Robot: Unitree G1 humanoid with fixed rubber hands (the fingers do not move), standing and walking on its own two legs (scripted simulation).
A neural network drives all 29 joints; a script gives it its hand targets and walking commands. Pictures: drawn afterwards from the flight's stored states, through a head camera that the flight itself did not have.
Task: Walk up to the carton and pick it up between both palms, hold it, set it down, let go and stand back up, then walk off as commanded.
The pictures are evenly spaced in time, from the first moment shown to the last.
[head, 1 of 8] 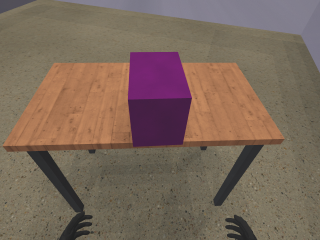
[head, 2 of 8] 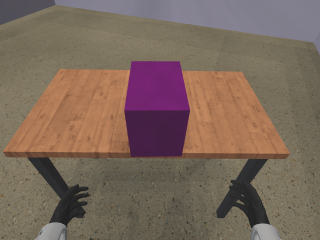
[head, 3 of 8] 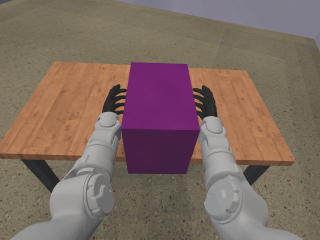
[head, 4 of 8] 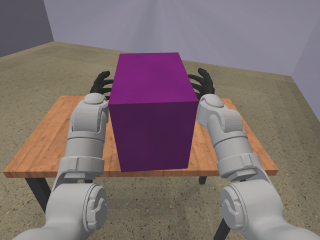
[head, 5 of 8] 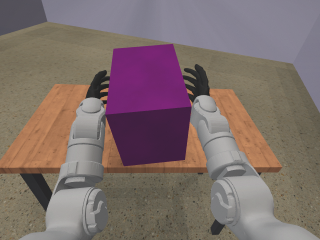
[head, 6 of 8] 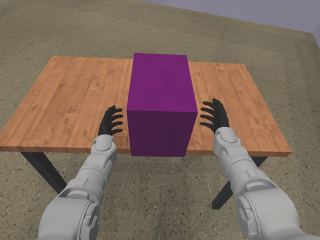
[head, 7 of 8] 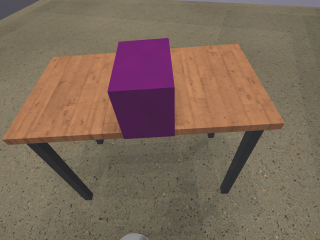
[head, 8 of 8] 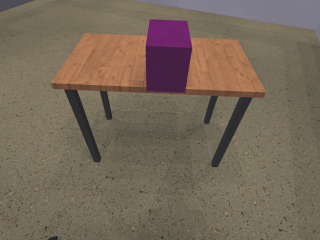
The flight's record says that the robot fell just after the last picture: no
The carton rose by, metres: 0.18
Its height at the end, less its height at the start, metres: +0.00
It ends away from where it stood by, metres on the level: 0.01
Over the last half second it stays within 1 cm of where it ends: yes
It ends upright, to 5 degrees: yes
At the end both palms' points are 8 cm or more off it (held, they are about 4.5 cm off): yes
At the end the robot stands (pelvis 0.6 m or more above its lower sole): yes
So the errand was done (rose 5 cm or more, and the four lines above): yes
